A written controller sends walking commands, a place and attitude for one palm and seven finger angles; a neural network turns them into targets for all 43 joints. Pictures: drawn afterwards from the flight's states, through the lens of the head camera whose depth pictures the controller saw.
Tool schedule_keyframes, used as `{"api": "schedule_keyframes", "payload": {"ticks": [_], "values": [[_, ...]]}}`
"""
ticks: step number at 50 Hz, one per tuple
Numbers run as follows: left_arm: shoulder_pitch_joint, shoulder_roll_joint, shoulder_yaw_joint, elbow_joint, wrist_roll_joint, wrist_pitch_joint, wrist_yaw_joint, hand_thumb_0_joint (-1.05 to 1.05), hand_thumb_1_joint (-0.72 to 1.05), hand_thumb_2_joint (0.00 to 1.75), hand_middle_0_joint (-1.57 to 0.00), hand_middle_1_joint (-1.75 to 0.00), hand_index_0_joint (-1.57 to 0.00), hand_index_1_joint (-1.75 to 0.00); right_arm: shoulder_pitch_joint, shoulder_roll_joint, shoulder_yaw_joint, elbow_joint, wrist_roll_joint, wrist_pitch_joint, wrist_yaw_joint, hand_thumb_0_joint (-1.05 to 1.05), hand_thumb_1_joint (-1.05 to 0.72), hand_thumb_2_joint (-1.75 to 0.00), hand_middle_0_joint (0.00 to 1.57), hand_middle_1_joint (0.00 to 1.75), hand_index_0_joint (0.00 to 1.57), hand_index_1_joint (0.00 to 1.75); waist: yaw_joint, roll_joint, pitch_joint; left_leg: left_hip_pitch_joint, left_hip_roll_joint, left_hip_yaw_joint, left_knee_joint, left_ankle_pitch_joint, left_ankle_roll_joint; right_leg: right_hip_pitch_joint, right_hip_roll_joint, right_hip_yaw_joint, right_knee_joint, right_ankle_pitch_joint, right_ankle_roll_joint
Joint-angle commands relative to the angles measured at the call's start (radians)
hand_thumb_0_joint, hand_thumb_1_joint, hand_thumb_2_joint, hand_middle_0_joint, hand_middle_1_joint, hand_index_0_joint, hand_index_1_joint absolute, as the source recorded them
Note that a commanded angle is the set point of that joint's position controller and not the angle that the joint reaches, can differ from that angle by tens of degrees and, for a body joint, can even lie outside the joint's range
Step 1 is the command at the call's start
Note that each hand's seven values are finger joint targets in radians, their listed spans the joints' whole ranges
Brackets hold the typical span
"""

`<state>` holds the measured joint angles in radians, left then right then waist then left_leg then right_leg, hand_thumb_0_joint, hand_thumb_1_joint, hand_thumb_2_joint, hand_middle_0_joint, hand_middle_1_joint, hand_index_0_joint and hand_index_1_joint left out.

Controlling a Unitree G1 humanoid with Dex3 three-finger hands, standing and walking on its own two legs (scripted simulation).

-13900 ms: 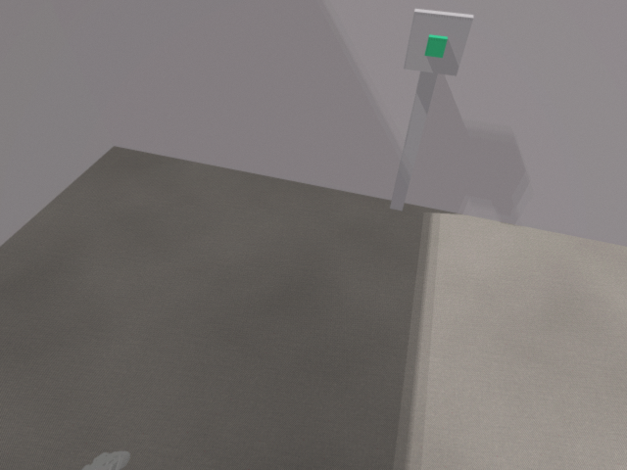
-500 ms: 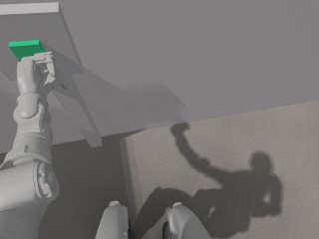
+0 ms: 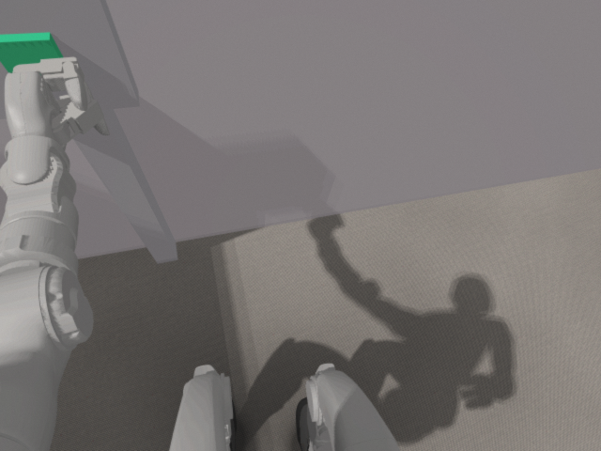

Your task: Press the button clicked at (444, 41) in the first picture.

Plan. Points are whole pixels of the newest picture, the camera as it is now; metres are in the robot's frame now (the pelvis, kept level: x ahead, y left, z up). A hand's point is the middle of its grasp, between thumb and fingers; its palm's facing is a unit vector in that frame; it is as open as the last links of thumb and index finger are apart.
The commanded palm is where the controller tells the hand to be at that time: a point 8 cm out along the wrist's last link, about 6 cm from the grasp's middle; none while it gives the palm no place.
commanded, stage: pull the fist back off the button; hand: left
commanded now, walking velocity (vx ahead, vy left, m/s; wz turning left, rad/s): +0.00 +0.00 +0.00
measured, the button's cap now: (34, 55) +0.58 +0.26 +0.11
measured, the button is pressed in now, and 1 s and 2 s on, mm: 8 0 0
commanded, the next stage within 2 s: draw the hand back to the body in 1.06 s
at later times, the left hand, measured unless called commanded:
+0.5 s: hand (96, 114) +0.52 +0.20 +0.08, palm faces +0.16 -0.99 -0.01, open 3.3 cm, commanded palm +0.49 +0.24 +0.08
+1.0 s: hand (92, 167) +0.45 +0.20 +0.08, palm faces +0.15 -0.99 -0.02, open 3.1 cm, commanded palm +0.42 +0.24 +0.08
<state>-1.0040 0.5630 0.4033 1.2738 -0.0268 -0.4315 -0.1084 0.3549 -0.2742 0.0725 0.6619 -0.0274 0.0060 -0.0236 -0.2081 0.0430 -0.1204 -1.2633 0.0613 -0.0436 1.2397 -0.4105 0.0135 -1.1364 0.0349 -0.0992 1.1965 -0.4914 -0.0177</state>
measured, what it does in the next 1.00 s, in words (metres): shifts its weight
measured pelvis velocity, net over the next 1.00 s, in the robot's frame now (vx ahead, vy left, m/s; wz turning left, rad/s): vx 0.06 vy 0.00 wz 0.01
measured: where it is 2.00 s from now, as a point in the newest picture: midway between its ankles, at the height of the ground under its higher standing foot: outside the picture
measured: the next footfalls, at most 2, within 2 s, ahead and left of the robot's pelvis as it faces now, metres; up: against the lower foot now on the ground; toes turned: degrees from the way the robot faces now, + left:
none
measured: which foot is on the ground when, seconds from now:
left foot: down 0.00-1.00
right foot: down 0.00-1.00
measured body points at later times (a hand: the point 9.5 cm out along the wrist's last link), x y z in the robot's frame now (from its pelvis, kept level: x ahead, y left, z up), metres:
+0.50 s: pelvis +0.02 +0.00 +0.02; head +0.15 +0.03 +0.45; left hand +0.51 +0.25 +0.08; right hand +0.03 -0.26 -0.10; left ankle +0.08 +0.11 -0.62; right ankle +0.04 -0.12 -0.62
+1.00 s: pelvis +0.06 +0.00 +0.04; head +0.16 +0.01 +0.48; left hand +0.43 +0.25 +0.08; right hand +0.18 -0.25 -0.07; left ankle +0.08 +0.11 -0.62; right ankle +0.04 -0.12 -0.62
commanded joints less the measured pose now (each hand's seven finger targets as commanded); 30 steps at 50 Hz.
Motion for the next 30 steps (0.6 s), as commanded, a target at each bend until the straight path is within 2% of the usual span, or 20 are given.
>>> {"api": "schedule_keyframes", "payload": {"ticks": [1,2,3,4,6,7,9,11,12,13,15,18,19,21,25,26,27,28,29,30], "values": [[-0.628,0.314,0.034,-0.263,-0.022,-0.043,0.04,0.0,0.9,0.9,-1.3,-1.5,-1.3,-1.5,0.157,-0.202,-0.068,-0.045,-0.003,-0.03,-0.02,0.0,-0.9,-0.9,0.2,0.3,0.2,0.3,-0.061,0.161,-0.446,0.45,-0.016,-0.071,-0.186,-0.131,0.028,0.054,0.016,0.08,-0.222,-0.043,0.008],[-0.631,0.292,0.014,-0.263,-0.019,-0.04,0.04,0.0,0.9,0.9,-1.3,-1.5,-1.3,-1.5,0.155,-0.198,-0.067,-0.049,-0.003,-0.032,-0.019,0.0,-0.9,-0.9,0.2,0.3,0.2,0.3,-0.065,0.173,-0.455,0.451,-0.019,-0.067,-0.184,-0.133,0.028,0.054,0.017,0.082,-0.222,-0.044,0.008],[-0.617,0.295,0.018,-0.247,-0.021,-0.034,0.04,0.0,0.9,0.9,-1.3,-1.5,-1.3,-1.5,0.157,-0.201,-0.068,-0.046,-0.002,-0.034,-0.02,0.0,-0.9,-0.9,0.2,0.3,0.2,0.3,-0.067,0.153,-0.45,0.439,-0.018,-0.067,-0.181,-0.144,0.03,0.056,0.017,0.085,-0.226,-0.051,0.009],[-0.623,0.302,0.021,-0.259,-0.019,-0.034,0.04,0.0,0.9,0.9,-1.3,-1.5,-1.3,-1.5,0.159,-0.201,-0.068,-0.045,-0.003,-0.036,-0.021,0.0,-0.9,-0.9,0.2,0.3,0.2,0.3,-0.065,0.144,-0.452,0.437,-0.016,-0.066,-0.183,-0.144,0.03,0.062,0.016,0.084,-0.225,-0.051,0.01],[-0.607,0.276,0.012,-0.255,-0.021,-0.033,0.038,0.0,0.9,0.9,-1.3,-1.5,-1.3,-1.5,0.163,-0.198,-0.07,-0.049,-0.003,-0.039,-0.017,0.0,-0.9,-0.9,0.2,0.3,0.2,0.3,-0.061,0.158,-0.465,0.445,-0.021,-0.062,-0.179,-0.129,0.03,0.062,0.017,0.083,-0.224,-0.044,0.008],[-0.603,0.308,0.042,-0.263,-0.022,-0.035,0.039,0.0,0.9,0.9,-1.3,-1.5,-1.3,-1.5,0.166,-0.201,-0.072,-0.047,-0.006,-0.037,-0.017,0.0,-0.9,-0.9,0.2,0.3,0.2,0.3,-0.05,0.153,-0.47,0.45,-0.018,-0.066,-0.182,-0.12,0.027,0.071,0.017,0.08,-0.221,-0.038,0.006],[-0.581,0.268,0.022,-0.272,-0.025,-0.031,0.037,0.0,0.9,0.9,-1.3,-1.5,-1.3,-1.5,0.168,-0.196,-0.075,-0.051,-0.006,-0.036,-0.012,0.0,-0.9,-0.9,0.2,0.3,0.2,0.3,-0.046,0.162,-0.474,0.464,-0.021,-0.058,-0.184,-0.102,0.027,0.082,0.017,0.082,-0.229,-0.028,0.006],[-0.541,0.25,0.028,-0.295,-0.028,-0.037,0.035,0.0,0.9,0.9,-1.3,-1.5,-1.3,-1.5,0.169,-0.192,-0.079,-0.056,-0.008,-0.034,-0.005,0.0,-0.9,-0.9,0.2,0.3,0.2,0.3,-0.023,0.187,-0.5,0.515,-0.021,-0.062,-0.191,-0.048,0.022,0.088,0.019,0.071,-0.224,0.004,0.001],[-0.504,0.266,0.055,-0.312,-0.034,-0.04,0.037,0.0,0.9,0.9,-1.3,-1.5,-1.3,-1.5,0.17,-0.193,-0.083,-0.057,-0.009,-0.03,-0.004,0.0,-0.9,-0.9,0.2,0.3,0.2,0.3,-0.008,0.174,-0.515,0.536,-0.018,-0.061,-0.195,-0.021,0.021,0.105,0.02,0.069,-0.227,0.02,0.0],[-0.465,0.237,0.037,-0.312,-0.033,-0.039,0.034,0.0,0.9,0.9,-1.3,-1.5,-1.3,-1.5,0.166,-0.189,-0.083,-0.064,-0.007,-0.026,0.0,0.0,-0.9,-0.9,0.2,0.3,0.2,0.3,0.0,0.171,-0.514,0.543,-0.018,-0.06,-0.201,-0.017,0.018,0.11,0.022,0.066,-0.228,0.021,0.0],[-0.429,0.214,0.039,-0.334,-0.037,-0.048,0.036,0.0,0.9,0.9,-1.3,-1.5,-1.3,-1.5,0.162,-0.183,-0.088,-0.063,-0.007,-0.023,0.005,0.0,-0.9,-0.9,0.2,0.3,0.2,0.3,0.004,0.15,-0.506,0.566,-0.016,-0.06,-0.206,0.007,0.019,0.114,0.023,0.062,-0.231,0.037,-0.001],[-0.381,0.169,0.019,-0.392,-0.045,-0.062,0.043,0.0,0.9,0.9,-1.3,-1.5,-1.3,-1.5,0.149,-0.176,-0.095,-0.071,-0.005,-0.015,0.01,0.0,-0.9,-0.9,0.2,0.3,0.2,0.3,0.018,0.153,-0.494,0.591,-0.016,-0.051,-0.219,0.014,0.016,0.128,0.023,0.061,-0.242,0.046,0.001],[-0.346,0.153,0.013,-0.38,-0.049,-0.061,0.045,0.0,0.9,0.9,-1.3,-1.5,-1.3,-1.5,0.145,-0.173,-0.095,-0.071,-0.002,-0.013,0.012,0.0,-0.9,-0.9,0.2,0.3,0.2,0.3,0.019,0.126,-0.462,0.575,-0.018,-0.046,-0.224,-0.002,0.016,0.139,0.024,0.062,-0.253,0.037,0.002],[-0.299,0.167,0.036,-0.366,-0.053,-0.064,0.05,0.0,0.9,0.9,-1.3,-1.5,-1.3,-1.5,0.141,-0.173,-0.094,-0.073,-0.001,-0.008,0.011,0.0,-0.9,-0.9,0.2,0.3,0.2,0.3,0.027,0.088,-0.428,0.539,-0.021,-0.035,-0.224,0.016,0.02,0.172,0.024,0.068,-0.256,0.049,0.003],[-0.161,0.129,0.034,-0.414,-0.064,-0.083,0.038,0.0,0.9,0.9,-1.3,-1.5,-1.3,-1.5,0.128,-0.162,-0.101,-0.094,0.002,0.004,0.016,0.0,-0.9,-0.9,0.2,0.3,0.2,0.3,0.068,0.096,-0.464,0.584,-0.025,-0.017,-0.227,0.113,0.016,0.232,0.025,0.068,-0.253,0.123,-0.002],[-0.139,0.1,0.017,-0.424,-0.069,-0.085,0.034,0.0,0.9,0.9,-1.3,-1.5,-1.3,-1.5,0.124,-0.156,-0.101,-0.098,0.002,0.008,0.018,0.0,-0.9,-0.9,0.2,0.3,0.2,0.3,0.066,0.1,-0.462,0.597,-0.024,-0.014,-0.228,0.137,0.014,0.234,0.025,0.063,-0.252,0.144,-0.001],[-0.121,0.107,0.03,-0.435,-0.076,-0.086,0.032,0.0,0.9,0.9,-1.3,-1.5,-1.3,-1.5,0.125,-0.157,-0.105,-0.094,0.002,0.012,0.017,0.0,-0.9,-0.9,0.2,0.3,0.2,0.3,0.069,0.073,-0.457,0.598,-0.023,-0.012,-0.224,0.168,0.016,0.253,0.026,0.065,-0.253,0.176,0.001],[-0.077,0.087,0.02,-0.462,-0.08,-0.087,0.028,0.0,0.9,0.9,-1.3,-1.5,-1.3,-1.5,0.121,-0.153,-0.107,-0.103,0.005,0.017,0.019,0.0,-0.9,-0.9,0.2,0.3,0.2,0.3,0.081,0.082,-0.468,0.61,-0.026,-0.007,-0.227,0.193,0.013,0.273,0.027,0.064,-0.25,0.203,0.001],[-0.05,0.056,0.003,-0.481,-0.089,-0.086,0.025,0.0,0.9,0.9,-1.3,-1.5,-1.3,-1.5,0.116,-0.149,-0.11,-0.11,0.008,0.02,0.021,0.0,-0.9,-0.9,0.2,0.3,0.2,0.3,0.079,0.06,-0.468,0.617,-0.027,-0.002,-0.23,0.207,0.014,0.289,0.027,0.063,-0.255,0.223,0.003],[-0.03,0.039,-0.006,-0.513,-0.091,-0.09,0.024,0.0,0.9,0.9,-1.3,-1.5,-1.3,-1.5,0.111,-0.148,-0.112,-0.114,0.008,0.021,0.021,0.0,-0.9,-0.9,0.2,0.3,0.2,0.3,0.085,0.076,-0.482,0.646,-0.028,-0.003,-0.228,0.248,0.013,0.289,0.027,0.061,-0.247,0.258,-0.001]]}}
